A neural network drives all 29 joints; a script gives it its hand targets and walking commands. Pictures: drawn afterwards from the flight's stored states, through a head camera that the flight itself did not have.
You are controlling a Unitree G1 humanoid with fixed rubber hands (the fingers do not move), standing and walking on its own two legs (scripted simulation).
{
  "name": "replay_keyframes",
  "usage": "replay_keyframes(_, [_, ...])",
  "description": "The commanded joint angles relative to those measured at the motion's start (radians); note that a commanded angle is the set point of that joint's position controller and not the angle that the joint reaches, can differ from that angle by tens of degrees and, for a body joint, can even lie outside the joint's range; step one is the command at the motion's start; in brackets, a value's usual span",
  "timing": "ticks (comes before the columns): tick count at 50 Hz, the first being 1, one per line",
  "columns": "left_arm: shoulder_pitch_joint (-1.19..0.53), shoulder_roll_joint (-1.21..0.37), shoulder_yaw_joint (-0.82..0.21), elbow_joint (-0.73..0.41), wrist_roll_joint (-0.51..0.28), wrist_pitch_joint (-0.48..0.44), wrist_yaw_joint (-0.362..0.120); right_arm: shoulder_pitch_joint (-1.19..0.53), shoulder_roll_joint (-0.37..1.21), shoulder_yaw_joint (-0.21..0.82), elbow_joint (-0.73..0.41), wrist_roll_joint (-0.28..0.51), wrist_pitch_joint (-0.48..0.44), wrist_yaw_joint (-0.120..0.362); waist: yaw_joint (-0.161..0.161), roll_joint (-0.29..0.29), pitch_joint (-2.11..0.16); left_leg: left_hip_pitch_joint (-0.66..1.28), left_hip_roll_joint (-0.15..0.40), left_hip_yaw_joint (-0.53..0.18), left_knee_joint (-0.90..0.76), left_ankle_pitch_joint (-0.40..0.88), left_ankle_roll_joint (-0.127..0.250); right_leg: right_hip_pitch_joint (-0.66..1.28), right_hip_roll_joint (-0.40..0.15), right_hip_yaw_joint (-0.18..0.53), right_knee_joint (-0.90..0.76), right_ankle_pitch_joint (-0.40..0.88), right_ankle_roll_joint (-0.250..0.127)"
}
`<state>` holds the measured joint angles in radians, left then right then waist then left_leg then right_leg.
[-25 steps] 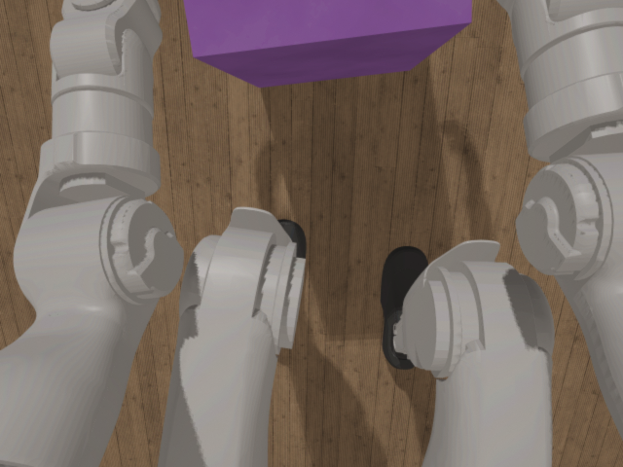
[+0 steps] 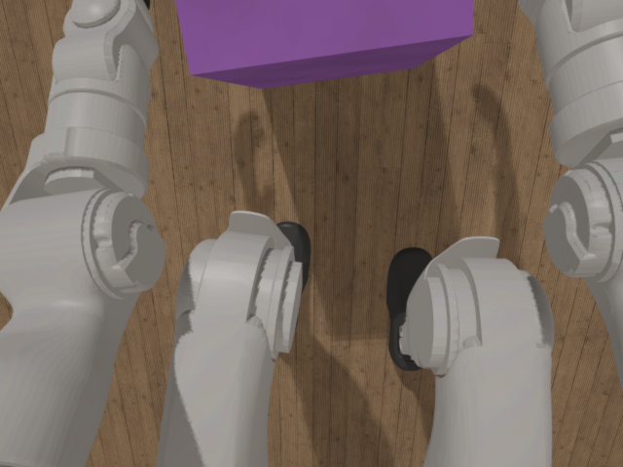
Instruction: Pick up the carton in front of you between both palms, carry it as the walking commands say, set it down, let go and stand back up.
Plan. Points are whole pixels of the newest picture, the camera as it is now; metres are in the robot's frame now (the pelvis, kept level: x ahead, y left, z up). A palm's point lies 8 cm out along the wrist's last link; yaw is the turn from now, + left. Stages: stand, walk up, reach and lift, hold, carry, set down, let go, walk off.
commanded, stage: set down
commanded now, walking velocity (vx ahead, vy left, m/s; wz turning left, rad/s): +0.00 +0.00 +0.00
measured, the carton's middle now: out of the picture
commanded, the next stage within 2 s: let go in 1.14 s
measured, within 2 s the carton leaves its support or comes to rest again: neither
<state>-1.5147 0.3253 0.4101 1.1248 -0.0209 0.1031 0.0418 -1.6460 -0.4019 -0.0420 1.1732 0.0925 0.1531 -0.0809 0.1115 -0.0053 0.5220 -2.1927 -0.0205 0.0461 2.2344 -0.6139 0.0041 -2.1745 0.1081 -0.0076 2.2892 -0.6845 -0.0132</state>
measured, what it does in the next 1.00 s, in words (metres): rises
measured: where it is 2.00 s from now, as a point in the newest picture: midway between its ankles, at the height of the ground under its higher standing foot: (344, 314)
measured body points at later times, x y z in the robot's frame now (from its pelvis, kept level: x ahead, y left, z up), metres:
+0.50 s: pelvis -0.01 +0.00 +0.07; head +0.35 +0.03 +0.34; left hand +0.55 +0.27 -0.04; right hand +0.63 -0.11 -0.04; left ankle +0.11 +0.11 -0.33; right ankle +0.09 -0.10 -0.33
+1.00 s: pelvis +0.02 +0.00 +0.21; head +0.36 +0.02 +0.50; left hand +0.55 +0.28 +0.11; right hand +0.63 -0.12 +0.11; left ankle +0.11 +0.11 -0.33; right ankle +0.09 -0.10 -0.33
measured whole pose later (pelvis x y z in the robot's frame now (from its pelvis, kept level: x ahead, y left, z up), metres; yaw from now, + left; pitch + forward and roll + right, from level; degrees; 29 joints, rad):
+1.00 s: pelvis +0.02 +0.00 +0.21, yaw +0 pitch +48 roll +0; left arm -1.27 0.30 0.35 0.83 -0.09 0.27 0.04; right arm -1.44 -0.39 -0.18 0.99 0.02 0.29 -0.03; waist 0.13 -0.04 0.02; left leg -1.86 -0.05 -0.01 1.44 -0.42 0.00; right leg -1.83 0.08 0.02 1.48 -0.48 -0.01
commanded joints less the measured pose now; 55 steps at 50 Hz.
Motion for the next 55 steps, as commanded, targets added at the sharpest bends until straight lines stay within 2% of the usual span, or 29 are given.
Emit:
replay_keyframes(1, [-0.266,0.204,-0.057,-0.084,-0.078,-0.043,0.024,-0.360,-0.106,0.069,-0.124,0.085,-0.037,-0.003,0.129,-0.138,-1.176,0.537,0.005,-0.035,-0.132,0.538,-0.012,0.531,-0.045,0.062,-0.145,0.479,0.033])
replay_keyframes(5, [-0.240,0.182,-0.107,-0.087,-0.135,-0.029,0.022,-0.333,-0.102,0.100,-0.128,0.127,-0.033,0.011,0.134,-0.134,-1.283,0.620,0.008,-0.043,-0.150,0.586,-0.006,0.500,-0.046,0.035,-0.150,0.461,0.024])
replay_keyframes(13, [-0.255,0.196,-0.146,-0.308,-0.185,0.046,0.072,-0.331,-0.196,0.011,-0.277,0.063,0.032,-0.025,0.076,-0.082,-1.693,0.993,-0.017,-0.049,-0.237,0.678,-0.012,0.527,-0.013,-0.032,-0.255,0.397,0.000])
replay_keyframes(15, [-0.240,0.185,-0.148,-0.319,-0.178,0.077,0.082,-0.320,-0.197,-0.016,-0.266,0.046,0.061,-0.028,0.070,-0.072,-1.662,0.963,-0.023,-0.041,-0.281,0.617,-0.016,0.511,-0.008,-0.034,-0.304,0.346,-0.008])
replay_keyframes(18, [-0.217,0.153,-0.138,-0.281,-0.151,0.099,0.079,-0.288,-0.168,-0.052,-0.196,0.022,0.082,-0.014,0.068,-0.066,-1.499,0.825,-0.026,-0.032,-0.345,0.501,-0.023,0.460,-0.010,-0.022,-0.371,0.273,-0.015])
replay_keyframes(21, [-0.194,0.123,-0.115,-0.254,-0.113,0.100,0.064,-0.260,-0.135,-0.076,-0.136,-0.005,0.080,0.006,0.073,-0.066,-1.410,0.726,-0.024,-0.020,-0.401,0.443,-0.031,0.453,-0.014,-0.008,-0.428,0.259,-0.011])
replay_keyframes(27, [-0.173,0.119,-0.063,-0.269,-0.064,0.104,0.040,-0.249,-0.122,-0.114,-0.127,-0.056,0.079,0.025,0.080,-0.091,-1.455,0.682,-0.025,-0.001,-0.501,0.433,-0.041,0.554,-0.012,0.002,-0.532,0.299,0.004])
replay_keyframes(38, [-0.086,0.160,-0.057,-0.404,-0.089,0.152,0.019,-0.215,-0.118,-0.099,-0.302,-0.049,0.130,0.024,0.091,-0.146,-1.736,0.842,-0.041,0.018,-0.685,0.595,-0.040,0.868,0.002,0.000,-0.699,0.496,0.016])
replay_keyframes(43, [-0.032,0.146,-0.054,-0.428,-0.085,0.158,0.007,-0.154,-0.108,-0.118,-0.319,-0.058,0.134,0.036,0.084,-0.135,-1.719,0.932,-0.044,0.007,-0.784,0.658,-0.042,0.899,0.003,0.002,-0.802,0.542,0.018])
replay_keyframes(49, [0.014,0.112,-0.043,-0.411,-0.060,0.142,-0.006,-0.088,-0.097,-0.150,-0.286,-0.080,0.112,0.051,0.071,-0.104,-1.651,1.051,-0.041,-0.012,-0.904,0.705,-0.048,0.888,0.000,0.006,-0.943,0.550,0.019])
replay_keyframes(55, [0.047,0.087,-0.019,-0.392,-0.023,0.122,-0.016,-0.047,-0.080,-0.174,-0.262,-0.103,0.090,0.064,0.069,-0.098,-1.603,1.140,-0.036,-0.019,-1.036,0.722,-0.051,0.960,-0.008,0.015,-1.086,0.573,0.025])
